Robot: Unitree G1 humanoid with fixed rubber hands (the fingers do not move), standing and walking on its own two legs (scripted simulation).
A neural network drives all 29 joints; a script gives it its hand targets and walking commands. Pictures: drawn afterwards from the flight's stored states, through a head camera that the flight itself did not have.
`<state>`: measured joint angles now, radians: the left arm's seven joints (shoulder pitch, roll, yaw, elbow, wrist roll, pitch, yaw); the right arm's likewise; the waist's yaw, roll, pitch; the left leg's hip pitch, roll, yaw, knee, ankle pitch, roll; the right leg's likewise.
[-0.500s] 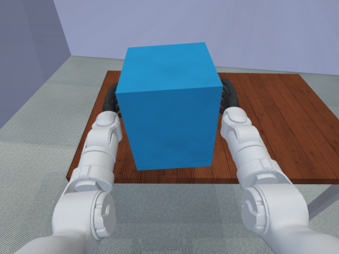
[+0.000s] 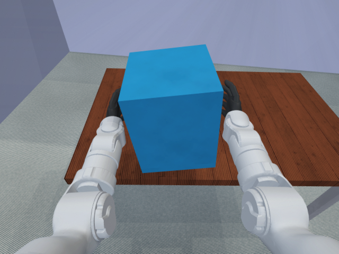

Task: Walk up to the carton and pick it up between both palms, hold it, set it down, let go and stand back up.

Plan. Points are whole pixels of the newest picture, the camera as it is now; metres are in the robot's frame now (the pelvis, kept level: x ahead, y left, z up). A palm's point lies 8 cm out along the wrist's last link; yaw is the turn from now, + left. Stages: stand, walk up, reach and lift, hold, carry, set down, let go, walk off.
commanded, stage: set down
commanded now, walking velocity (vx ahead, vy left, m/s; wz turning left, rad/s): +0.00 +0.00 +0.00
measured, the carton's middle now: (173, 110) +0.45 +0.01 +0.11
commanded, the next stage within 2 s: none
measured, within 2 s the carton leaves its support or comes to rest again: neither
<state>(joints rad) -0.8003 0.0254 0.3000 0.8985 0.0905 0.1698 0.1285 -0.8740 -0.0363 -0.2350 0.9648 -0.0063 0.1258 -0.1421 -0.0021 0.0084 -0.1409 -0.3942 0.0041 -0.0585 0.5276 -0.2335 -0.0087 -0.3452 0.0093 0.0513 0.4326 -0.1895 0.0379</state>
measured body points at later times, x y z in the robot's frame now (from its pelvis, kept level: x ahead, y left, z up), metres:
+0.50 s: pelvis +0.01 +0.00 +0.00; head +0.02 +0.01 +0.45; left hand +0.43 +0.16 +0.09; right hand +0.44 -0.14 +0.12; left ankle +0.02 +0.12 -0.74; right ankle +0.02 -0.15 -0.74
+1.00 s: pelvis +0.02 +0.00 +0.00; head +0.04 +0.01 +0.45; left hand +0.44 +0.15 +0.07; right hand +0.45 -0.14 +0.09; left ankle +0.02 +0.12 -0.74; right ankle +0.02 -0.15 -0.74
